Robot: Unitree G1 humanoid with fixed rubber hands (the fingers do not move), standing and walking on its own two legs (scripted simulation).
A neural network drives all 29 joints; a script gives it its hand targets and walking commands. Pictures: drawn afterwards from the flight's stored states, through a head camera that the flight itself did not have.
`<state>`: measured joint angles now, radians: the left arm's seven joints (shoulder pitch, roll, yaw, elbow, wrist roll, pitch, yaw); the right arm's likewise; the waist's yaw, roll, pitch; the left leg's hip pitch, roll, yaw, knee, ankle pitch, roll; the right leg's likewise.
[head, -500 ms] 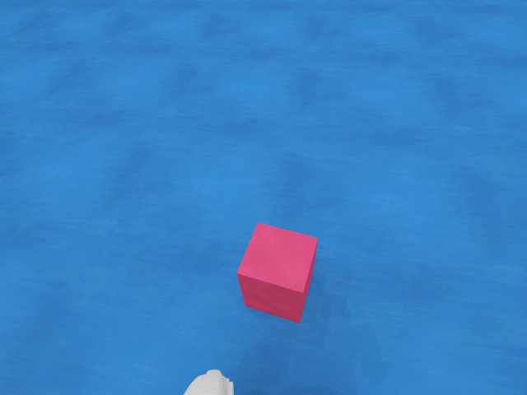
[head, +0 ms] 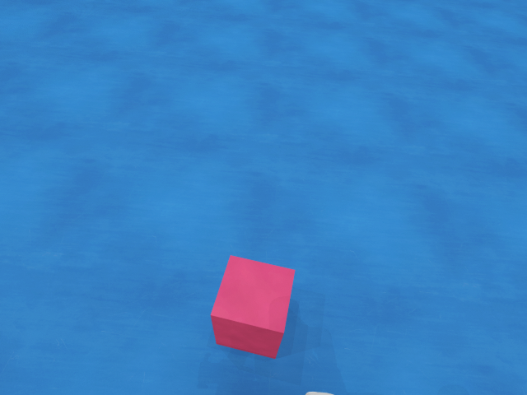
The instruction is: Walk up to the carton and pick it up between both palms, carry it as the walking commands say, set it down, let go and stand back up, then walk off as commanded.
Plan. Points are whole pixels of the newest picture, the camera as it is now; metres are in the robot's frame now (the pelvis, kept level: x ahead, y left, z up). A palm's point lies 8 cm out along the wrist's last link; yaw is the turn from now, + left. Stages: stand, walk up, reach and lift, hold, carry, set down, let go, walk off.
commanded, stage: walk up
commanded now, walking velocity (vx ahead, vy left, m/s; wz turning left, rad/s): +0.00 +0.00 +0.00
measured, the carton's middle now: (253, 308) +0.48 -0.02 -0.63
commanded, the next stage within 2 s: none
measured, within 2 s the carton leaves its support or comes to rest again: neither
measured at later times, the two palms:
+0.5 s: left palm out of the picture +0.05 +0.26 -0.14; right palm out of the picture +0.02 -0.24 -0.14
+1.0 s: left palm out of the picture +0.03 +0.28 -0.15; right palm out of the picture +0.04 -0.19 -0.14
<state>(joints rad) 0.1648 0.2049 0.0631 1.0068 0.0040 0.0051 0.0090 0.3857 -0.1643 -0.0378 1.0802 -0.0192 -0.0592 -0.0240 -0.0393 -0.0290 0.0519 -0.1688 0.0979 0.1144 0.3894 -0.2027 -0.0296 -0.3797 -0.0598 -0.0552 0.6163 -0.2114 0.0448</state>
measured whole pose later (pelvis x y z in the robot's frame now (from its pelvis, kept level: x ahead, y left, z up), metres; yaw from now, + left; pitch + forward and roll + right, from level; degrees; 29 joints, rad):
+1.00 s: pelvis +0.03 +0.04 +0.00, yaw +2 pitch -1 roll +0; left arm 0.25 0.20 0.05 1.10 0.00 0.04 0.03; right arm 0.31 -0.15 -0.02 1.05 -0.02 -0.02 -0.03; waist 0.00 -0.03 0.02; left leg -0.15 -0.02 0.06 0.42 -0.26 0.03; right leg -0.25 -0.07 -0.03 0.52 -0.29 0.03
